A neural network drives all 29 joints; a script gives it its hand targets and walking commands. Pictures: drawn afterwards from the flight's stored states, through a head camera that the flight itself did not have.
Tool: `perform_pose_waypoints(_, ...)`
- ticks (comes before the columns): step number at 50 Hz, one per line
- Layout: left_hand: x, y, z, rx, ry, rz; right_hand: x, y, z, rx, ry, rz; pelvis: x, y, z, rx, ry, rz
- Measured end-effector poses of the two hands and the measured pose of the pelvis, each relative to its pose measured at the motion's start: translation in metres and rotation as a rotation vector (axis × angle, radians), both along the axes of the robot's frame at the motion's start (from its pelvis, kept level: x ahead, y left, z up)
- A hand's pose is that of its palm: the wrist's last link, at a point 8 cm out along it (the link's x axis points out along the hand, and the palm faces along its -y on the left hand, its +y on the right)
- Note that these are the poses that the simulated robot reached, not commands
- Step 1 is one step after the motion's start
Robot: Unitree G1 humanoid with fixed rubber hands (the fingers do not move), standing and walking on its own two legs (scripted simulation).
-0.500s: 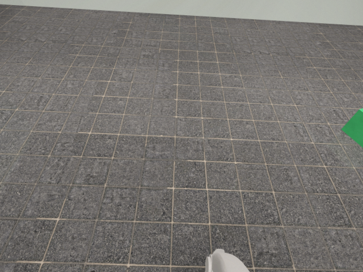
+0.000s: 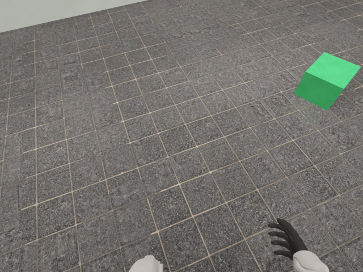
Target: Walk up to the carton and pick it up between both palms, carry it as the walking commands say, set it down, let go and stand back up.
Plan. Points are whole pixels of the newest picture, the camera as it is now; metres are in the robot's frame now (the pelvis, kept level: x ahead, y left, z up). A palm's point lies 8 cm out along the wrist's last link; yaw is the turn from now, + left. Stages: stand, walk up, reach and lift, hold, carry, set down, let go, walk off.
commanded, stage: walk up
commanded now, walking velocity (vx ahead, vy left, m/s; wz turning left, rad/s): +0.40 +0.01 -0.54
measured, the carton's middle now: (325, 80) +1.32 -1.04 -0.67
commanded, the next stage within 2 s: none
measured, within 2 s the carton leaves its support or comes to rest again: neither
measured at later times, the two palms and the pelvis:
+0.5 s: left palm (108, 161) +0.46 +0.26 -0.17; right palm (276, 247) +0.19 -0.21 -0.15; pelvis +0.29 +0.03 -0.04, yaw -9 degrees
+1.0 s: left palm (126, 100) +0.71 +0.22 -0.15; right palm (269, 109) +0.61 -0.29 -0.13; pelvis +0.60 -0.01 -0.02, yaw -30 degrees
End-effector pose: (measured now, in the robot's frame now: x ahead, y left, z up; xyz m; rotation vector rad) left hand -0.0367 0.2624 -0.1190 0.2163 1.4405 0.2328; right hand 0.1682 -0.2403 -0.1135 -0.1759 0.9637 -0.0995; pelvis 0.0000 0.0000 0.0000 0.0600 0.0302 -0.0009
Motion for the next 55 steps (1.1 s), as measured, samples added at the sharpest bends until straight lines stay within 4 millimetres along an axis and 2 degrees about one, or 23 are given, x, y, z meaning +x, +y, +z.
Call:
perform_pose_waypoints(3,0.067,0.026,-0.025,-0.026,-0.022,-0.057,0.010,0.012,-0.013,-0.043,0.045,-0.050,0.039,0.026,-0.015,-0.043,0.048,-0.038)
perform_pose_waypoints(4,0.091,0.034,-0.032,-0.034,-0.037,-0.080,0.008,0.015,-0.016,-0.060,0.069,-0.073,0.050,0.033,-0.018,-0.049,0.057,-0.053)
perform_pose_waypoints(7,0.171,0.045,-0.032,-0.052,-0.123,-0.135,-0.022,0.021,-0.012,-0.087,0.204,-0.138,0.086,0.047,-0.010,-0.073,0.060,-0.087)
perform_pose_waypoints(10,0.248,0.047,-0.025,-0.074,-0.229,-0.169,-0.057,0.030,-0.002,-0.101,0.338,-0.202,0.121,0.056,-0.002,-0.104,0.035,-0.102)
perform_pose_waypoints(12,0.294,0.045,-0.020,-0.098,-0.289,-0.187,-0.072,0.036,0.004,-0.102,0.405,-0.235,0.143,0.059,0.001,-0.110,0.014,-0.109)
perform_pose_waypoints(15,0.354,0.037,-0.018,-0.137,-0.363,-0.210,-0.079,0.043,0.004,-0.100,0.481,-0.267,0.174,0.059,-0.002,-0.117,-0.008,-0.112)
perform_pose_waypoints(17,0.390,0.031,-0.022,-0.157,-0.403,-0.221,-0.072,0.044,-0.003,-0.100,0.514,-0.275,0.193,0.058,-0.010,-0.121,-0.013,-0.109)
perform_pose_waypoints(23,0.470,0.002,-0.041,-0.184,-0.400,-0.254,-0.008,0.039,-0.028,-0.061,0.523,-0.307,0.264,0.040,-0.030,-0.103,-0.015,-0.139)
perform_pose_waypoints(27,0.516,-0.016,-0.061,-0.157,-0.361,-0.263,0.052,0.021,-0.055,-0.040,0.512,-0.325,0.325,0.019,-0.051,-0.088,-0.011,-0.166)
perform_pose_waypoints(28,0.522,-0.019,-0.063,-0.147,-0.344,-0.266,0.073,0.014,-0.058,-0.037,0.492,-0.329,0.338,0.014,-0.052,-0.091,-0.018,-0.178)
perform_pose_waypoints(30,0.524,-0.023,-0.061,-0.126,-0.296,-0.276,0.127,-0.002,-0.053,-0.042,0.407,-0.330,0.359,0.004,-0.045,-0.072,-0.029,-0.205)
perform_pose_waypoints(34,0.511,-0.024,-0.043,-0.084,-0.152,-0.291,0.256,-0.034,-0.017,-0.064,0.121,-0.313,0.397,-0.007,-0.022,-0.031,-0.078,-0.262)
perform_pose_waypoints(36,0.511,-0.024,-0.032,-0.069,-0.087,-0.305,0.312,-0.044,-0.001,-0.055,-0.005,-0.313,0.416,-0.007,-0.014,-0.019,-0.101,-0.300)
perform_pose_waypoints(38,0.522,-0.023,-0.020,-0.055,-0.041,-0.327,0.355,-0.050,0.013,-0.042,-0.097,-0.327,0.437,-0.007,-0.008,-0.009,-0.112,-0.343)
perform_pose_waypoints(40,0.546,-0.022,-0.010,-0.041,-0.024,-0.351,0.383,-0.053,0.020,-0.029,-0.140,-0.347,0.460,-0.007,-0.003,-0.002,-0.110,-0.376)
perform_pose_waypoints(45,0.639,-0.026,-0.006,-0.024,-0.032,-0.435,0.421,-0.055,0.010,-0.005,-0.100,-0.425,0.524,-0.007,-0.002,-0.003,-0.069,-0.451)
perform_pose_waypoints(49,0.725,-0.037,-0.026,-0.049,-0.048,-0.498,0.442,-0.054,-0.008,-0.020,-0.018,-0.484,0.582,-0.010,-0.015,-0.027,0.007,-0.490)
perform_pose_waypoints(50,0.747,-0.040,-0.034,-0.060,-0.048,-0.523,0.443,-0.054,-0.014,-0.033,-0.001,-0.521,0.599,-0.010,-0.022,-0.044,0.028,-0.513)
perform_pose_waypoints(52,0.795,-0.052,-0.043,-0.076,-0.078,-0.570,0.431,-0.051,-0.020,-0.046,0.074,-0.585,0.624,-0.016,-0.025,-0.039,0.049,-0.546)
perform_pose_waypoints(55,0.864,-0.084,-0.036,-0.111,-0.169,-0.619,0.394,-0.041,-0.011,-0.047,0.226,-0.670,0.653,-0.030,-0.013,-0.050,0.051,-0.569)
